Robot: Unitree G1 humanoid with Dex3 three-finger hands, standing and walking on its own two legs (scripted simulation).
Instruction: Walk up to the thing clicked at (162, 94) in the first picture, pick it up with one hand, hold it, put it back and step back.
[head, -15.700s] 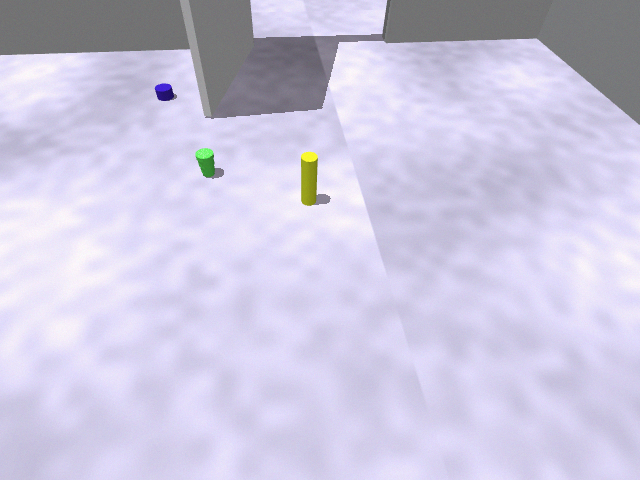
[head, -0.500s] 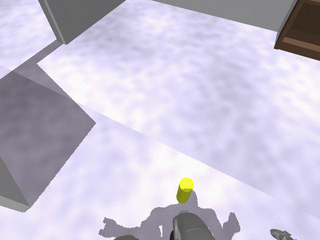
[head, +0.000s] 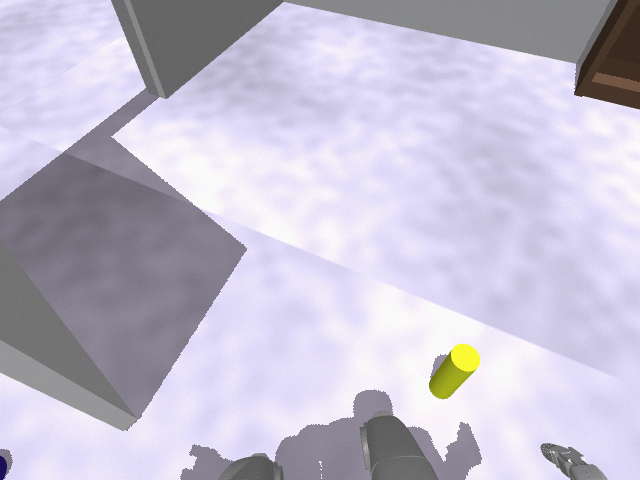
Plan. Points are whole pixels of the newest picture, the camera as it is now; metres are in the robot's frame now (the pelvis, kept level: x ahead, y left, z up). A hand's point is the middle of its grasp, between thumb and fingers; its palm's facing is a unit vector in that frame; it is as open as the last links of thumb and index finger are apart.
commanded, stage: walk up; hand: left
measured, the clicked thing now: out of the picture +0.25 +0.89 -0.70
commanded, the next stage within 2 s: none
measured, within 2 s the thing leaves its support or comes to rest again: neither
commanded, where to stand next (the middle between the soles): -0.14 +0.74 m, yaw -16 degrees
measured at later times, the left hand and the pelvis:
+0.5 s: hand out of the picture +0.04 +0.56 -0.12, palm faces -0.10 -0.78 -0.62, open 7.4 cm; pelvis -0.05 +0.23 -0.02, yaw -4 degrees
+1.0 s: hand out of the picture -0.03 +0.73 -0.10, palm faces -0.15 -0.79 -0.59, open 7.4 cm; pelvis -0.13 +0.44 +0.00, yaw -7 degrees
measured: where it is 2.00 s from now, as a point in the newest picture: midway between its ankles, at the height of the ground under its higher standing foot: outside the picture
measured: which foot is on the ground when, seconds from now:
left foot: down 0.00-0.36, up 0.38-0.44, down 0.46-0.88, up 0.90-1.00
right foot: up 0.00-0.12, down 0.14-0.48, up 0.50-0.74, down 0.76-1.00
